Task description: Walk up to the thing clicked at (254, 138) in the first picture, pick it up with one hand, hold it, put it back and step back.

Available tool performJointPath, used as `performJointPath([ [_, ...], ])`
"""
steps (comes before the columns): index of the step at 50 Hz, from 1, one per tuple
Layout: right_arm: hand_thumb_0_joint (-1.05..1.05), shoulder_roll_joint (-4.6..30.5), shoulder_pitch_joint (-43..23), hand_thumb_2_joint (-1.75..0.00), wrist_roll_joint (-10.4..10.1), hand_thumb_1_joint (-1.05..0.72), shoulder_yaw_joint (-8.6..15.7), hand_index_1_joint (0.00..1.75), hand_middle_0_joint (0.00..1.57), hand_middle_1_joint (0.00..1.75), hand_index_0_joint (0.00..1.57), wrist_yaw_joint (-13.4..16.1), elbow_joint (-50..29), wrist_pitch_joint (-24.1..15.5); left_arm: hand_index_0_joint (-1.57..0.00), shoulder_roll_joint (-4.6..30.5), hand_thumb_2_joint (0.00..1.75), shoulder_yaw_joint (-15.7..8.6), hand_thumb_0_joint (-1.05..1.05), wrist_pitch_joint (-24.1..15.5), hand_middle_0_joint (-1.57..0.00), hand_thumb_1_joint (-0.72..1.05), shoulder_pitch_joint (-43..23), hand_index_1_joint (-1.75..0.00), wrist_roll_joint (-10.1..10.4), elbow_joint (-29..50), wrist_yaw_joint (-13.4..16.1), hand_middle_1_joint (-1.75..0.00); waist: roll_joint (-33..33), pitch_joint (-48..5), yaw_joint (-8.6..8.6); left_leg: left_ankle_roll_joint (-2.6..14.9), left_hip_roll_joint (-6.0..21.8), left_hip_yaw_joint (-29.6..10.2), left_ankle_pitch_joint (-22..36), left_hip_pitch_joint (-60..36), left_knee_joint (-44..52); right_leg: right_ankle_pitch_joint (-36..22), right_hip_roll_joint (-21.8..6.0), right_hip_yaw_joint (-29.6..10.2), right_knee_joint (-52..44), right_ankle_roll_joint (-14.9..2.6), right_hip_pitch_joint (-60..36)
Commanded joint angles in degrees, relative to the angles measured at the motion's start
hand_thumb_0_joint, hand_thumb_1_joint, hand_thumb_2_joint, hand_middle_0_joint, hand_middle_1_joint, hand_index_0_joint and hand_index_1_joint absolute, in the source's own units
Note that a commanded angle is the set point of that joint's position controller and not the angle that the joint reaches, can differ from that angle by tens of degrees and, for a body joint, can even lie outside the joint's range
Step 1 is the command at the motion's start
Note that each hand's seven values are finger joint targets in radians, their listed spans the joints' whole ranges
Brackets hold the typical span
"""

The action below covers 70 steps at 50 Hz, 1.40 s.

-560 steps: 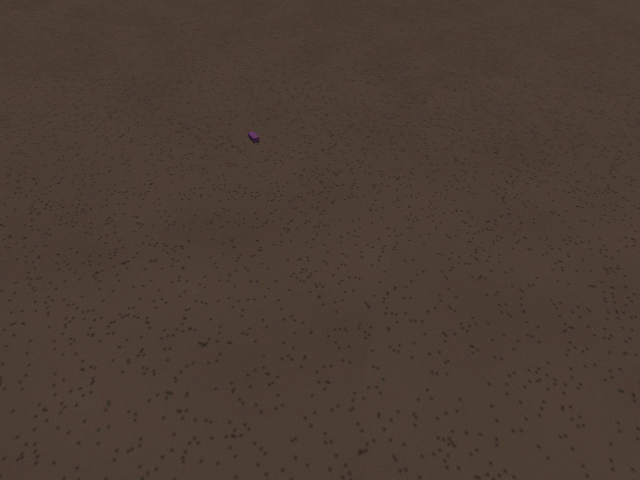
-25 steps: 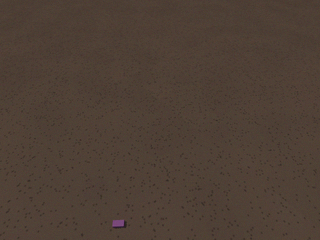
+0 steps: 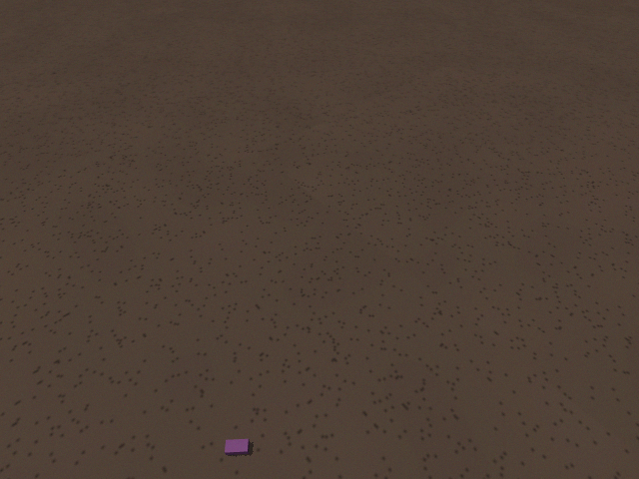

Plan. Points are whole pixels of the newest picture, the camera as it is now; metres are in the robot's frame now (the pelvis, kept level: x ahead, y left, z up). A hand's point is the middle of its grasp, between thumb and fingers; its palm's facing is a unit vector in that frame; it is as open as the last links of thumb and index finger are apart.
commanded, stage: stand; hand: left
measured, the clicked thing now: (237, 446) +0.37 +0.24 -0.77
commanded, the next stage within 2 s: walk up in 0.66 s
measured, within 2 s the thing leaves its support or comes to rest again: neither
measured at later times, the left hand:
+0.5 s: hand out of the picture +0.07 +0.26 -0.16, palm faces -0.02 -0.94 -0.35, open 7.4 cm
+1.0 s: hand out of the picture +0.08 +0.32 -0.19, palm faces -0.04 -0.93 -0.38, open 7.4 cm
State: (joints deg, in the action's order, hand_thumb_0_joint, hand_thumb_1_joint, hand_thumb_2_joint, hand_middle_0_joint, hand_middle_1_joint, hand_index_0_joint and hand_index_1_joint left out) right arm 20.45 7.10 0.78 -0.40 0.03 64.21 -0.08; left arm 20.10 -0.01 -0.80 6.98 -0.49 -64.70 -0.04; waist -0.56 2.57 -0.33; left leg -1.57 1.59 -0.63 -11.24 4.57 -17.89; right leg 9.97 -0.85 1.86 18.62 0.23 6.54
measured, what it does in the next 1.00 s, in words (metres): steps on the spot: left foot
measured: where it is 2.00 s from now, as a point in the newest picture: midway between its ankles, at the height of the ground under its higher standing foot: outside the picture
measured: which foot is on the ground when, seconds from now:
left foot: down 0.00-0.80, up 0.82-0.96, down 0.98-1.00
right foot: down 0.00-0.98, up 1.00-1.00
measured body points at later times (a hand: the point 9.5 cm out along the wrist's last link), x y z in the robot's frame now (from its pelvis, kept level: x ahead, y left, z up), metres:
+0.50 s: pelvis +0.00 +0.00 +0.00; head +0.01 +0.00 +0.45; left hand +0.07 +0.31 -0.13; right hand +0.07 -0.30 -0.13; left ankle -0.02 +0.14 -0.75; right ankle +0.00 -0.12 -0.75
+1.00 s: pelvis -0.06 +0.05 -0.03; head +0.01 +0.07 +0.41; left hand +0.08 +0.37 -0.16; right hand +0.02 -0.29 -0.14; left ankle -0.10 +0.16 -0.75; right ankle +0.00 -0.12 -0.75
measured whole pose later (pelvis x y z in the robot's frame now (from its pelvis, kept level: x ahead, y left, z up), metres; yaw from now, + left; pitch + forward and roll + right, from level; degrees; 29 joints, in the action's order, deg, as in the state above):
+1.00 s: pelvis -0.06 +0.05 -0.03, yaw +1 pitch +0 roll +0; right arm 24.0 7.1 0.8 4.4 -0.3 54.9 2.5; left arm 23.8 -2.6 3.6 0.5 -0.7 -52.4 0.9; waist 2.6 10.7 1.0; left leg 1.4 -1.4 -1.1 -24.0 15.1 -39.2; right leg 15.6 -4.4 -1.2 40.3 0.9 24.7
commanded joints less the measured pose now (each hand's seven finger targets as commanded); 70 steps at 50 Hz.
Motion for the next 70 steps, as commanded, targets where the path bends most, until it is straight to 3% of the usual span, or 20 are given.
performJointPath([
  [1, 0.0, 11.7, -1.99, -0.9, -0.16, -0.9, 2.23, 0.3, 0.2, 0.3, 0.2, 0.55, -3.36, -1.34, -0.2, 12.55, 0.9, -2.45, 0.0, -1.08, -0.2, 0.9, -1.85, -0.3, -0.04, 3.22, 0.57, -0.3, 0.53, -3.58, 0.02, 2.44, 6.0, -4.27, 8.4, 1.19, 2.83, -9.09, -7.13, -5.51, -2.75, -1.3, -2.18],
  [32, 0.0, 11.9, -1.92, -0.9, -0.11, -0.9, 2.48, 0.3, 0.2, 0.3, 0.2, 0.44, -3.3, -1.29, -0.2, 12.47, 0.9, -2.31, 0.0, -1.09, -0.2, 0.9, -1.99, -0.3, -0.24, 3.27, 0.58, -0.3, 1.06, -3.31, 0.11, 2.46, 5.82, -4.59, 7.01, 1.27, 2.89, -7.05, -7.09, -5.48, -3.07, -1.27, -1.68],
  [33, 0.0, 14.74, -3.71, -0.9, -0.88, -0.9, 3.94, 0.3, 0.2, 0.3, 0.2, 0.31, -4.0, -0.23, -0.2, 15.75, 0.9, -4.9, 0.0, -0.11, -0.2, 0.9, -2.53, -0.3, 1.1, 4.58, 0.91, -0.3, 1.66, 3.39, -0.45, 3.51, 4.86, -4.89, 18.24, 5.05, -3.57, -19.94, -6.58, -5.94, 2.0, -1.81, 2.99],
  [36, 0.0, 13.13, -1.26, -0.9, -1.85, -0.9, 4.09, 0.3, 0.2, 0.3, 0.2, 0.35, -5.8, 0.54, -0.2, 15.54, 0.9, -5.34, 0.0, 0.61, -0.2, 0.9, -1.64, -0.3, 1.39, 7.06, 1.32, -0.3, 2.56, -3.31, -0.02, 3.57, 3.41, -2.46, 21.39, 3.7, -10.5, -27.31, -8.32, -6.03, 4.79, -4.67, 0.45],
  [38, 0.0, 13.34, -0.73, -0.9, -1.67, -0.9, 4.77, 0.3, 0.2, 0.3, 0.2, 0.38, -6.95, 1.22, -0.2, 16.48, 0.9, -5.78, 0.0, 1.26, -0.2, 0.9, -2.79, -0.3, 1.17, 9.09, 1.26, -0.3, 4.41, -7.08, 0.28, 3.37, 1.12, -0.83, 15.43, 3.37, -16.47, -27.16, -12.1, -9.21, 4.45, -7.94, 1.56],
  [41, 0.0, 12.6, 1.63, -0.9, -1.06, -0.9, 5.62, 0.3, 0.2, 0.3, 0.2, 0.22, -8.48, 2.91, -0.2, 17.82, 0.9, -6.29, 0.0, 1.88, -0.2, 0.9, -6.24, -0.3, -0.32, 12.44, 1.46, -0.3, 12.16, -6.05, 0.37, 3.4, -3.54, -0.69, -18.61, 8.28, -33.79, -25.34, -20.89, -16.54, 2.37, -15.34, 6.92],
  [42, 0.0, 12.48, 3.22, -0.9, -0.64, -0.9, 5.81, 0.3, 0.2, 0.3, 0.2, -0.02, -9.05, 3.33, -0.2, 18.03, 0.9, -6.45, 0.0, 1.99, -0.2, 0.9, -6.59, -0.3, -0.87, 13.42, 1.41, -0.3, 12.14, -5.28, 0.68, 3.75, -2.54, -2.74, -21.81, 8.4, -36.96, -22.81, -22.08, -16.71, 2.57, -16.49, 10.09],
  [45, 0.0, 12.65, 6.32, -0.9, -1.0, -0.9, 6.74, 0.3, 0.2, 0.3, 0.2, -0.44, -9.9, 3.02, -0.2, 16.94, 0.9, -5.91, 0.0, 2.43, -0.2, 0.9, -10.22, -0.3, -1.32, 16.36, 1.53, -0.3, 12.4, -5.01, 3.13, 4.49, -0.84, -3.99, -17.55, 7.24, -29.86, -21.41, -17.74, -12.06, 8.94, -12.37, 12.28],
  [47, 0.0, 12.42, 6.82, -0.9, -0.41, -0.9, 7.04, 0.3, 0.2, 0.3, 0.2, -0.18, -10.41, 2.24, -0.2, 15.68, 0.9, -5.41, 0.0, 3.21, -0.2, 0.9, -9.38, -0.3, -0.79, 17.07, 1.47, -0.3, 7.57, -5.02, 3.17, 3.79, -0.81, -1.0, -0.62, 7.28, -14.46, -16.97, -11.48, -7.9, 17.13, -7.84, 9.66],
  [48, 0.0, 14.3, 5.91, -0.9, 0.39, -0.9, 7.55, 0.3, 0.2, 0.3, 0.2, 0.23, -11.04, 1.88, -0.2, 13.68, 0.9, -5.07, 0.0, 3.76, -0.2, 0.9, -7.85, -0.3, -0.07, 17.69, 1.42, -0.3, -1.52, -4.61, 2.59, 4.52, 4.02, -7.28, 14.73, 7.26, -5.99, -9.84, -5.03, -4.81, 25.03, -4.91, 10.31],
  [49, 0.0, 18.32, 5.9, -0.9, 1.39, -0.9, 8.55, 0.3, 0.2, 0.3, 0.2, 0.49, -11.62, 1.56, -0.2, 11.23, 0.9, -4.81, 0.0, 4.1, -0.2, 0.9, -7.79, -0.3, 0.43, 18.82, 1.69, -0.3, -12.58, -4.52, 2.54, 6.27, 10.27, -18.35, 31.76, 1.79, -4.52, 11.34, 4.05, -4.51, 34.25, -2.92, 19.88],
  [50, 0.0, 19.3, 5.19, -0.9, 1.91, -0.9, 8.68, 0.3, 0.2, 0.3, 0.2, 0.65, -12.68, 1.35, -0.2, 11.42, 0.9, -5.13, 0.0, 4.88, -0.2, 0.9, -5.9, -0.3, 0.25, 17.93, 2.19, -0.3, -9.05, -4.66, 1.65, 9.93, 14.75, -20.91, 36.97, 2.31, -5.29, 25.17, 6.59, -9.73, 40.53, -2.26, 21.41],
  [51, 0.0, 19.66, 4.27, -0.9, 1.62, -0.9, 8.69, 0.3, 0.2, 0.3, 0.2, 0.85, -13.64, 1.22, -0.2, 11.55, 0.9, -5.08, 0.0, 5.09, -0.2, 0.9, -3.8, -0.3, -0.02, 18.17, 2.32, -0.3, -6.77, -5.2, 1.1, 12.61, 16.37, -18.86, 44.8, 1.81, -7.77, 26.84, 6.69, -10.57, 45.12, -2.23, 21.35],
  [52, 0.0, 21.46, 2.61, -0.9, 1.4, -0.9, 9.02, 0.3, 0.2, 0.3, 0.2, 1.06, -15.02, 1.27, -0.2, 11.37, 0.9, -5.05, 0.0, 4.98, -0.2, 0.9, -4.05, -0.3, -0.21, 17.87, 2.77, -0.3, -11.23, -6.53, 1.98, 14.48, 19.0, -23.61, 40.3, 2.63, -6.41, 27.53, 7.57, -13.78, 47.99, -2.08, 22.35],
  [53, 0.0, 19.99, 0.21, -0.9, 1.04, -0.9, 8.96, 0.3, 0.2, 0.3, 0.2, 1.5, -16.09, 1.26, -0.2, 13.02, 0.9, -5.53, 0.0, 4.83, -0.2, 0.9, -4.54, -0.3, -0.43, 17.45, 2.98, -0.3, -9.4, -5.96, 1.52, 15.66, 18.7, -21.87, 36.26, 3.11, -7.11, 24.91, 6.76, -14.89, 50.88, -1.85, 22.88],
  [56, 0.0, 16.06, -1.49, -0.9, 1.17, -0.9, 7.81, 0.3, 0.2, 0.3, 0.2, 2.67, -17.48, 0.66, -0.2, 13.04, 0.9, -5.73, 0.0, 4.89, -0.2, 0.9, -1.08, -0.3, -0.01, 17.38, 2.44, -0.3, -8.14, -4.45, -1.14, 12.93, 12.91, -13.53, 38.53, -2.93, -12.1, 18.82, 6.77, -14.15, 53.04, -1.33, 27.14],
  [60, 0.0, 14.77, 4.87, -0.9, 0.39, -0.9, 8.07, 0.3, 0.2, 0.3, 0.2, 3.44, -16.55, 0.56, -0.2, 12.36, 0.9, -6.16, 0.0, 4.11, -0.2, 0.9, -3.08, -0.3, -1.03, 20.3, 1.84, -0.3, -5.12, -4.94, 1.89, 12.37, 12.28, -13.65, 37.27, -10.04, -12.95, 18.01, 6.14, -11.56, 42.5, 0.68, 26.67],
  [63, 0.0, 15.98, 5.9, -0.9, 0.29, -0.9, 8.2, 0.3, 0.2, 0.3, 0.2, 3.53, -17.21, 0.48, -0.2, 11.82, 0.9, -6.52, 0.0, 3.91, -0.2, 0.9, -2.4, -0.3, -1.01, 21.13, 1.5, -0.3, -6.0, -4.78, 2.83, 14.02, 13.74, -12.95, 34.74, -9.52, -13.09, 18.04, 4.82, -9.5, 34.37, 1.05, 23.72],
  [68, 0.0, 16.93, 1.98, -0.9, 0.16, -0.9, 8.1, 0.3, 0.2, 0.3, 0.2, 2.72, -19.85, 0.81, -0.2, 11.74, 0.9, -7.3, 0.0, 3.6, -0.2, 0.9, 2.62, -0.3, -1.47, 19.97, 0.74, -0.3, -7.66, -7.62, 0.8, 13.25, 14.42, -11.31, 24.91, 0.08, -14.46, 14.12, 2.14, -4.4, 21.29, -0.9, 11.13],
  [70, 0.0, 17.09, -0.47, -0.9, -0.07, -0.9, 7.9, 0.3, 0.2, 0.3, 0.2, 2.47, -20.65, 1.15, -0.2, 11.32, 0.9, -7.57, 0.0, 3.38, -0.2, 0.9, 5.66, -0.3, -1.75, 18.89, 0.35, -0.3, -6.39, -7.3, -1.21, 10.86, 12.52, -9.65, 18.72, 6.22, -17.11, 4.5, 2.06, -3.43, 11.34, -2.51, 4.38],
])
